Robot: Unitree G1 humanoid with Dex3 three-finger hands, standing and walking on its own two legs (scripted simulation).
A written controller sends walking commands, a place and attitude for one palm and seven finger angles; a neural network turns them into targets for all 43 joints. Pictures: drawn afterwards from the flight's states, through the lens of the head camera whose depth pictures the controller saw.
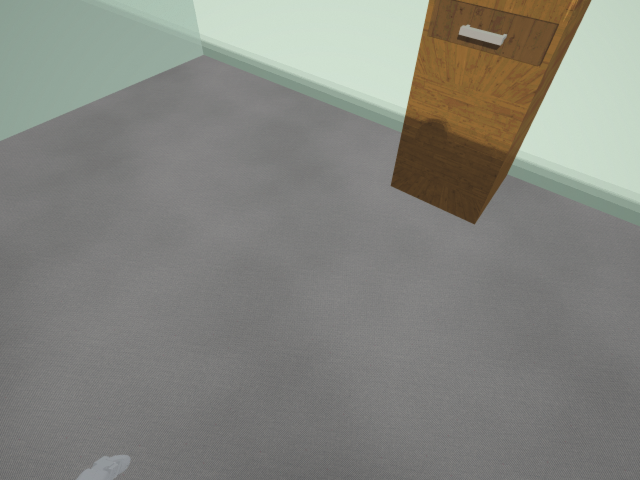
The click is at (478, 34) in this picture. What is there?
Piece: drawer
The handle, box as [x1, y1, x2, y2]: [459, 25, 506, 45]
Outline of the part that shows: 459,31 459,34 500,45 506,36 506,34 500,35 472,28 469,25 461,26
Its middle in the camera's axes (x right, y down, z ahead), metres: +0.53 -0.67 +1.25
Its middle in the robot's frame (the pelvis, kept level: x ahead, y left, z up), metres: +1.41 -0.47 +0.01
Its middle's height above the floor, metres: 0.78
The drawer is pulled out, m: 0.00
